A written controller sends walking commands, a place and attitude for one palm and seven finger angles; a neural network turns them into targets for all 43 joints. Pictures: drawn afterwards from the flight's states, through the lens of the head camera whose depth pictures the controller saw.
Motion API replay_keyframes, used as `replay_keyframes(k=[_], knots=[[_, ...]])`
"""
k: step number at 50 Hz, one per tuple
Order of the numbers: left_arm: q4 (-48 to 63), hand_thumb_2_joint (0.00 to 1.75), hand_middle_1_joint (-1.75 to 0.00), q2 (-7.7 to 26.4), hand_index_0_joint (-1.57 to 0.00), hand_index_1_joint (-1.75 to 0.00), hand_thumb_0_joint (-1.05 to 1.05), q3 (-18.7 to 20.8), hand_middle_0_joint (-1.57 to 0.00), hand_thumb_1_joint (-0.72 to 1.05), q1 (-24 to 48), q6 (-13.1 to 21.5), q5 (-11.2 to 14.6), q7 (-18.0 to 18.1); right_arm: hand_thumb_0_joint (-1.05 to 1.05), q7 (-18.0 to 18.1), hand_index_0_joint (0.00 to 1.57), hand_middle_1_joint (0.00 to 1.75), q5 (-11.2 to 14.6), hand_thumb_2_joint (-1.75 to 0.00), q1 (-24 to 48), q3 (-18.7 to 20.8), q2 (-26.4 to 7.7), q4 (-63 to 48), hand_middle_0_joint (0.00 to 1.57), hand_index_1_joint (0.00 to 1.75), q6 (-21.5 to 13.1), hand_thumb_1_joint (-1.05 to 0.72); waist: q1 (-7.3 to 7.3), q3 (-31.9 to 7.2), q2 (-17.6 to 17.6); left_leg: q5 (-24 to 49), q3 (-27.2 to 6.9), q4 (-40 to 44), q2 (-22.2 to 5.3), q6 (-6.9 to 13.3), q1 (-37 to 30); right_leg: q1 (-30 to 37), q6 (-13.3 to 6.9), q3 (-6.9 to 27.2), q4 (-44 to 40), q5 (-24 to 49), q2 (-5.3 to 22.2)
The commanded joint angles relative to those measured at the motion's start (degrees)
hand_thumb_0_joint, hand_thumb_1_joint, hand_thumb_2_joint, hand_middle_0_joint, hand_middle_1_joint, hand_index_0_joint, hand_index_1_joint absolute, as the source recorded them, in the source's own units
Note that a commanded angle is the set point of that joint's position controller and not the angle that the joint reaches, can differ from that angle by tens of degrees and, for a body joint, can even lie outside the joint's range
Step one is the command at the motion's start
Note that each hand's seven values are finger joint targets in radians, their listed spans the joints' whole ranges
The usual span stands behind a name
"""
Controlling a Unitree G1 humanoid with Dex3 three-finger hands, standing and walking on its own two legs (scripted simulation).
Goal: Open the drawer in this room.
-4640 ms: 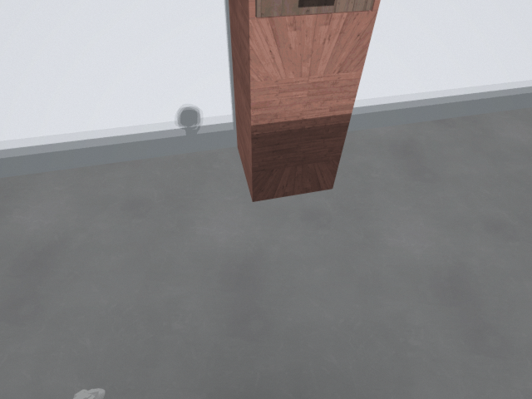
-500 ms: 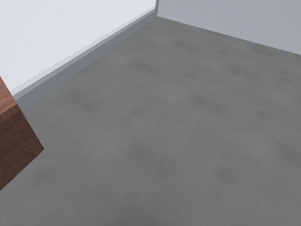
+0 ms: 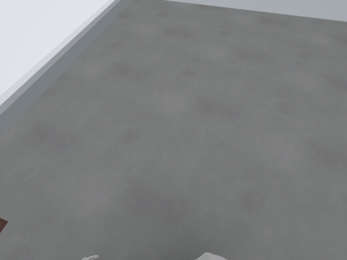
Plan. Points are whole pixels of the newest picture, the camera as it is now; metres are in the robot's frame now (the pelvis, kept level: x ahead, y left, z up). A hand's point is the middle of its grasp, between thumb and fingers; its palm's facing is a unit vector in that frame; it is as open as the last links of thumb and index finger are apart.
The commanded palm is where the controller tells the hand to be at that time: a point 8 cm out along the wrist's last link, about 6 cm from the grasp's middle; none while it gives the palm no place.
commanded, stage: walk to a spot facing it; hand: left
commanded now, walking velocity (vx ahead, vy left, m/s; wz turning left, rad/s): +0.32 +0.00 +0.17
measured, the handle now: out of the picture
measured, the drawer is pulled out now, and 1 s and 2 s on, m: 0.00 0.00 0.00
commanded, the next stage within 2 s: turn to face it in 0.14 s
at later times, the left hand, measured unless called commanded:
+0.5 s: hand (93, 256) +0.16 +0.22 -0.18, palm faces +0.20 -0.97 -0.15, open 7.3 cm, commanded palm none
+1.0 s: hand (96, 213) +0.25 +0.22 -0.12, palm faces +0.42 -0.87 -0.27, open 7.4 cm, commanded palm none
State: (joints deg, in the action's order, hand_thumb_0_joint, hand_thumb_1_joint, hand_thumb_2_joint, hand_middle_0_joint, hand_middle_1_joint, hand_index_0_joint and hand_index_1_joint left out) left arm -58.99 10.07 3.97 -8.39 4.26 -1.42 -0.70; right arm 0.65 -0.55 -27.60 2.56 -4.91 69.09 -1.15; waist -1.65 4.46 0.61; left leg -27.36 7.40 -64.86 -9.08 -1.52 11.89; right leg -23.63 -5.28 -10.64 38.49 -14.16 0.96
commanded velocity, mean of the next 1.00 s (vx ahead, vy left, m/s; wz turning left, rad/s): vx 0.05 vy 0.00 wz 0.52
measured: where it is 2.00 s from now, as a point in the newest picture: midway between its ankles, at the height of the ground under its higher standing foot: (172, 255)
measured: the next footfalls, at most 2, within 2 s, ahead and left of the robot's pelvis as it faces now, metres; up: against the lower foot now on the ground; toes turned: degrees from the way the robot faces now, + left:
left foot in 0.38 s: +0.31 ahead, +0.15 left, +0.00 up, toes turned +15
right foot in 0.88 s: +0.31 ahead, -0.09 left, +0.00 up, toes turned +17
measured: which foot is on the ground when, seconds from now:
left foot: up 0.00-0.36, down 0.38-0.88, up 0.90-1.00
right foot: down 0.00-0.40, up 0.42-0.86, down 0.88-1.00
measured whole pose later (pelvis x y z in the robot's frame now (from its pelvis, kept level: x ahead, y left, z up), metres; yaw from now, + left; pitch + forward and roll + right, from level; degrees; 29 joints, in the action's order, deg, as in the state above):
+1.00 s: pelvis +0.24 +0.00 +0.02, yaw +25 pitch +1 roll +1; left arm -49.6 9.9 2.3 -10.9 -0.5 -1.5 1.5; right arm -1.1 -1.4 -12.2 6.5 -14.5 53.3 4.3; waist -1.7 2.3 2.5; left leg -21.9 -0.5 -60.7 1.6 -2.6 32.1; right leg -13.2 -0.3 -7.3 29.6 -17.0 3.7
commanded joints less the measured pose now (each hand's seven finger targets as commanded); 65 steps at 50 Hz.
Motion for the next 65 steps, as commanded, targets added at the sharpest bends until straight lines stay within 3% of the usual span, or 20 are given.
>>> replay_keyframes(k=[1,5,13,17,18,20,21,23,26,30,37,41,42,44,49,55,60,62,64,65], knots=[[-1.5,0.9,-0.3,5.2,-0.2,-0.3,0.0,0.3,-0.2,0.9,-10.3,0.1,0.3,1.6,0.0,0.1,0.2,0.3,-0.8,-0.9,5.2,0.9,-4.3,-7.3,0.2,0.3,-1.8,-0.9,2.52,-2.0,-2.5,9.6,-6.2,-11.3,-2.6,1.1,21.6,11.9,-4.4,21.1,-24.8,7.1,18.9],[-0.7,0.9,-0.3,3.3,-0.2,-0.3,0.0,-0.4,-0.2,0.9,-7.9,0.7,-0.1,1.8,0.0,-0.6,0.2,0.3,-0.9,-0.9,2.9,0.8,-2.6,-7.6,0.2,0.3,0.3,-0.9,-1.02,0.0,-4.6,12.8,-4.2,0.1,-2.1,-0.4,18.0,3.6,-3.3,10.9,-27.6,7.8,15.0],[-2.7,0.9,-0.3,5.5,-0.2,-0.3,0.0,-0.7,-0.2,0.9,-12.5,0.9,-0.1,1.8,0.0,-2.3,0.2,0.3,-0.7,-0.9,16.7,0.5,-4.8,-13.1,0.2,0.3,-0.8,-0.9,2.24,1.9,-4.9,18.7,-1.0,23.2,1.1,0.4,18.2,15.8,-1.7,5.9,-24.3,20.5,15.2],[-2.1,0.9,-0.3,7.4,-0.2,-0.3,0.0,-0.2,-0.2,0.9,-12.1,-0.1,0.1,2.3,0.0,-1.9,0.2,0.3,-0.9,-0.9,13.5,0.8,-8.0,-13.1,0.2,0.3,-0.8,-0.9,-0.09,-0.8,-4.3,19.5,1.0,29.6,4.6,2.3,8.9,20.0,1.2,0.8,-11.4,35.4,15.2],[-1.6,0.9,-0.3,7.8,-0.2,-0.3,0.0,0.1,-0.2,0.9,-11.8,-0.5,0.2,2.5,0.0,-1.8,0.2,0.3,-1.2,-0.9,7.2,1.6,-10.6,-11.8,0.2,0.3,-0.9,-0.9,-2.58,-5.2,-0.5,28.9,-0.8,34.0,4.7,3.1,-0.1,17.9,3.5,-1.2,-0.3,32.4,13.4],[1.8,0.9,-0.3,4.4,-0.2,-0.3,0.0,-0.1,-0.2,0.9,-14.3,-1.2,1.6,2.1,0.0,-0.8,0.2,0.3,-1.1,-0.9,-0.8,3.2,-20.7,-11.2,0.2,0.3,-0.6,-0.9,-3.38,-14.2,19.6,62.9,-27.7,40.3,-16.2,15.2,-16.1,-1.1,8.1,-0.3,31.0,-24.6,0.8],[2.7,0.9,-0.3,5.1,-0.2,-0.3,0.0,-0.3,-0.2,0.9,-12.3,-2.0,1.1,2.4,0.0,0.0,0.2,0.3,-0.3,-0.9,1.4,2.9,-20.4,-11.3,0.2,0.3,-0.4,-0.9,-3.05,-17.2,14.3,51.1,-30.1,42.6,-16.6,16.2,-16.3,-5.7,7.7,7.2,36.7,-22.9,1.8],[3.6,0.9,-0.3,5.0,-0.2,-0.3,0.0,0.3,-0.2,0.9,-6.8,-2.3,0.6,1.8,0.0,0.3,0.2,0.3,-0.4,-0.9,10.1,2.5,-16.4,-14.3,0.2,0.3,-0.4,-0.9,-1.25,-8.7,6.9,31.6,-25.1,45.9,-11.9,13.3,-4.2,-9.6,8.4,10.0,36.7,-14.1,5.6],[3.2,0.9,-0.3,3.6,-0.2,-0.3,0.0,0.7,-0.2,0.9,-9.8,-4.1,0.4,1.5,0.0,0.1,0.2,0.3,-0.6,-0.9,15.8,1.9,-14.4,-16.3,0.2,0.3,-0.4,-0.9,1.95,-7.4,5.9,24.9,-17.1,48.8,-5.8,9.9,5.3,-3.0,9.1,9.1,28.9,-8.5,5.6],[5.2,0.9,-0.3,4.1,-0.2,-0.3,0.0,1.4,-0.2,0.9,-9.4,-5.4,0.2,1.8,0.0,-0.3,0.2,0.3,-0.7,-0.9,16.2,2.9,-15.5,-17.3,0.2,0.3,0.5,-0.9,1.99,-8.0,4.5,14.2,-19.6,51.1,-4.9,10.6,6.3,-3.3,9.8,8.9,23.5,-6.9,5.0],[10.1,0.9,-0.3,4.8,-0.2,-0.3,0.0,1.4,-0.2,0.9,-4.1,-5.4,0.5,2.0,0.0,-0.6,0.2,0.3,-1.1,-0.9,15.3,4.5,-17.4,-18.5,0.2,0.3,1.9,-0.9,0.24,-8.1,6.8,14.6,-26.5,48.2,-3.8,11.8,3.7,-0.8,9.6,9.1,8.4,-10.3,2.2],[10.7,0.9,-0.3,6.0,-0.2,-0.3,0.0,1.4,-0.2,0.9,-7.6,-4.7,1.0,2.3,0.0,-0.8,0.2,0.3,-0.8,-0.9,17.0,5.0,-17.6,-19.9,0.2,0.3,2.4,-0.9,2.25,-9.5,7.6,23.0,-27.0,43.1,-0.5,9.2,6.5,10.6,8.7,8.3,-7.9,-4.1,0.2],[10.4,0.9,-0.3,7.6,-0.2,-0.3,0.0,1.7,-0.2,0.9,-10.1,-4.4,0.9,2.5,0.0,-1.1,0.2,0.3,-0.4,-0.9,17.8,4.9,-16.4,-20.4,0.2,0.3,2.5,-0.9,3.57,-10.2,4.6,19.5,-24.9,39.4,2.3,6.4,11.1,17.6,7.7,9.7,-16.8,-0.4,2.4],[12.4,0.9,-0.3,16.3,-0.2,-0.3,0.0,2.7,-0.2,0.9,-8.1,-4.1,-0.4,3.0,0.0,-1.5,0.2,0.3,-0.4,-0.9,17.8,4.2,-11.5,-23.3,0.2,0.3,2.5,-0.9,3.66,-6.2,-17.6,-3.4,-8.8,13.9,13.3,-0.9,27.5,19.4,-2.3,31.5,-26.9,-0.2,27.8],[14.0,0.9,-0.3,9.5,-0.2,-0.3,0.0,0.8,-0.2,0.9,-0.1,-3.3,0.0,2.9,0.0,-2.4,0.2,0.3,-0.8,-0.9,15.7,4.0,-12.0,-20.2,0.2,0.3,4.0,-0.9,-0.55,-2.0,-8.6,6.0,-7.6,-3.1,7.2,-2.3,23.7,13.1,-0.3,10.5,-19.1,21.4,17.8],[11.0,0.9,-0.3,12.8,-0.2,-0.3,0.0,1.3,-0.2,0.9,-7.7,-3.9,-0.3,2.6,0.0,-2.6,0.2,0.3,-0.5,-0.9,22.6,2.8,-11.5,-21.9,0.2,0.3,4.2,-0.9,3.77,-4.3,-11.4,3.4,-2.8,11.4,7.3,-2.9,19.0,20.2,-0.5,6.0,-15.3,31.2,18.9],[10.4,0.9,-0.3,15.0,-0.2,-0.3,0.0,2.4,-0.2,0.9,-8.0,-4.6,-0.3,2.3,0.0,-2.4,0.2,0.3,-0.2,-0.9,22.6,2.2,-12.6,-22.5,0.2,0.3,3.3,-0.9,4.06,-7.4,-14.5,5.1,0.6,27.4,8.2,-1.3,10.4,22.3,0.8,3.3,-9.4,33.7,19.9],[10.6,0.9,-0.3,14.9,-0.2,-0.3,0.0,2.6,-0.2,0.9,-6.8,-4.8,0.5,2.0,0.0,-2.2,0.2,0.3,-0.6,-0.9,16.9,3.1,-15.8,-21.3,0.2,0.3,2.6,-0.9,0.34,-10.6,-8.8,18.3,-0.5,40.2,7.5,0.2,-2.7,16.1,4.6,-0.2,1.1,28.7,18.5],[15.2,0.9,-0.3,8.8,-0.2,-0.3,0.0,0.9,-0.2,0.9,-3.7,-5.0,0.8,1.4,0.0,-1.7,0.2,0.3,-0.2,-0.9,8.8,5.7,-26.9,-19.9,0.2,0.3,2.1,-0.9,-3.92,-14.4,18.2,61.5,-28.8,41.6,-16.2,13.6,-19.3,-10.7,11.2,1.5,24.9,-25.0,7.2],[15.0,0.9,-0.3,9.8,-0.2,-0.3,0.0,1.0,-0.2,0.9,-0.3,-5.9,0.4,2.2,0.0,-1.1,0.2,0.3,0.0,-0.9,7.3,5.4,-25.2,-18.1,0.2,0.3,2.1,-0.9,-4.68,-14.5,13.9,55.0,-26.0,41.2,-14.7,14.3,-15.6,-10.7,10.6,7.8,28.3,-23.8,7.7]])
